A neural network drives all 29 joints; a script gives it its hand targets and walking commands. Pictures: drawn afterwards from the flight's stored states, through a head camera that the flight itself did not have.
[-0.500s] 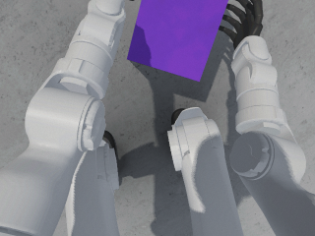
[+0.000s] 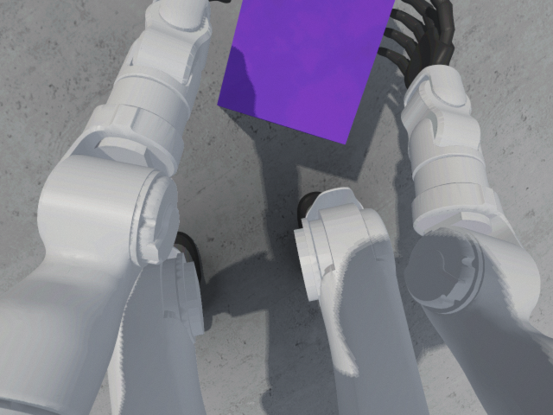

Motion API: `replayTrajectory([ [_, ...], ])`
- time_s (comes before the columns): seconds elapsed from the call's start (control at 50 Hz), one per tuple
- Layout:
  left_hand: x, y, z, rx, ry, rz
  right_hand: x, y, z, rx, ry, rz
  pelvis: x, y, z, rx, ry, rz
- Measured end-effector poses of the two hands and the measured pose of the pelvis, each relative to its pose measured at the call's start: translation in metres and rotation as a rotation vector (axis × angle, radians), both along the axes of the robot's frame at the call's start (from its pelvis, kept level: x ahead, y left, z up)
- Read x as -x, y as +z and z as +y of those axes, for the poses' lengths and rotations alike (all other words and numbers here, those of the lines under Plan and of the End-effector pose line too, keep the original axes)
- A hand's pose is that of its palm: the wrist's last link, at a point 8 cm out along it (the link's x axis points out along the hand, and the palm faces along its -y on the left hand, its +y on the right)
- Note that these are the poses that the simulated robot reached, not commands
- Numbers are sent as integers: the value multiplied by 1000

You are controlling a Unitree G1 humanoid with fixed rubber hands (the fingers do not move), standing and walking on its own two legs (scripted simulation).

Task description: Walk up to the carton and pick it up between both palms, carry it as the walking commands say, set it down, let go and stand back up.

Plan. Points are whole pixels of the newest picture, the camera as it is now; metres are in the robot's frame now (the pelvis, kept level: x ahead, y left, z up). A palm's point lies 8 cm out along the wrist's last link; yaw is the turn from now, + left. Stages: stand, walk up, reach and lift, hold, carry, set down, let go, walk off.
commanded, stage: set down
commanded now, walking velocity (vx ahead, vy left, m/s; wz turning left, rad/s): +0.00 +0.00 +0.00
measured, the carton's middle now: (300, 32) +0.51 -0.14 -0.31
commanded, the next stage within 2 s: let go in 1.84 s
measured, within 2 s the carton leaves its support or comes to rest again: neither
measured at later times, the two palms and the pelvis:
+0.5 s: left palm out of the picture +0.55 +0.02 -0.21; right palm (456, 80) +0.42 -0.30 -0.20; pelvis -0.01 +0.00 +0.00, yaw -1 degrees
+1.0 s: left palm out of the picture +0.57 +0.01 -0.07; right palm out of the picture +0.43 -0.31 -0.07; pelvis +0.00 +0.00 +0.06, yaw -2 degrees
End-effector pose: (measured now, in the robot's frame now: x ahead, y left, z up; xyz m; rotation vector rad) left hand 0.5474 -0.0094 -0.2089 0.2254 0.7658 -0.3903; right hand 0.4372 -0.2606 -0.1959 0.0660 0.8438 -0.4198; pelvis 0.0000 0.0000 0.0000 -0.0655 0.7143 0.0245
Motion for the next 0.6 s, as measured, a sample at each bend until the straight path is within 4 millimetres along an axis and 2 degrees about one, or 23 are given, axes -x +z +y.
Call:
replayTrajectory([
  [0.22,3,-1,4,-16,-4,-32,6,-5,-3,15,3,9,3,-1,0,-2,-3,-6],
  [0.42,4,-9,33,-55,44,-26,25,-7,-33,56,-74,11,9,-1,0,-2,-18,-10],
  [0.5,-1,-6,31,-40,43,-41,22,-5,-42,63,-78,-14,10,-2,0,-2,-22,-16],
  [0.6,-7,8,18,-4,39,-84,7,5,-36,50,-63,-69,10,-3,-1,-3,-31,-22],
])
